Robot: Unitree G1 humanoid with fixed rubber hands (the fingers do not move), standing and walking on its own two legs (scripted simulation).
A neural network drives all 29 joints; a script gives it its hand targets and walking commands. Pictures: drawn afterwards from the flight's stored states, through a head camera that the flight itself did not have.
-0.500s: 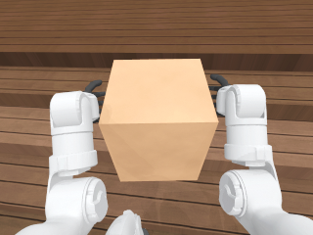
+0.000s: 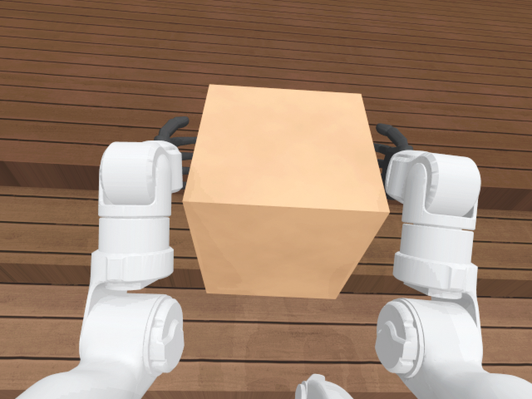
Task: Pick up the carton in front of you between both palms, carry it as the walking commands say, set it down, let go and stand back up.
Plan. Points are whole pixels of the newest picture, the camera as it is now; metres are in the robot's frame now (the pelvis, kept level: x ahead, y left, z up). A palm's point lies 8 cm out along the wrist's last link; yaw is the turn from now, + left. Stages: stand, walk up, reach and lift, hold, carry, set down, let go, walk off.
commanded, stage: carry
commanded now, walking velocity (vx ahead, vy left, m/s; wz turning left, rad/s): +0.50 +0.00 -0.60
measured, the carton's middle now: (278, 201) +0.39 +0.04 +0.10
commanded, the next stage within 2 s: none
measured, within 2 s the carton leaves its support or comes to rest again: neither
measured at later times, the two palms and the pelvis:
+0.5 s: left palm out of the picture +0.70 +0.10 +0.30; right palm (443, 29) +0.59 -0.18 +0.30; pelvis +0.29 +0.07 +0.13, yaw -15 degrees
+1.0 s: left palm out of the picture +0.93 +0.02 +0.40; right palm out of the picture +0.87 -0.28 +0.40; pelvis +0.54 -0.03 +0.21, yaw -16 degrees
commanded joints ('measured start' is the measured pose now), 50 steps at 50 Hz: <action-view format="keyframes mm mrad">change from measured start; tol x64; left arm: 1 -727 -1135 -602 -26 -540 -37 -230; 50 -851 -1034 -469 -154 -452 -16 -209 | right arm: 1 -585 935 497 97 303 -2 223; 50 -832 1089 567 56 445 10 197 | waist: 1 -7 -192 -718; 50 -26 -108 -366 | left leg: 1 -549 -348 -261 1112 -235 -58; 14 -1342 -219 -306 1148 -560 110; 22 288 -48 -683 -181 -228 196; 38 264 -64 -267 -383 10 229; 42 349 -154 -216 52 1028 177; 45 -858 -322 -187 755 -524 86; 50 -1235 -300 -257 1466 -467 166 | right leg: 1 1032 -313 845 -420 1244 -265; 6 813 -238 713 -490 223 -181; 18 369 -137 284 -791 508 -103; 20 434 -134 233 -496 1162 -53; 25 -74 -56 289 737 62 68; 39 -174 -84 18 -100 -123 66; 43 697 -54 -13 -859 592 83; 45 1517 -452 306 -337 2080 34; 50 1191 -463 368 -585 512 -62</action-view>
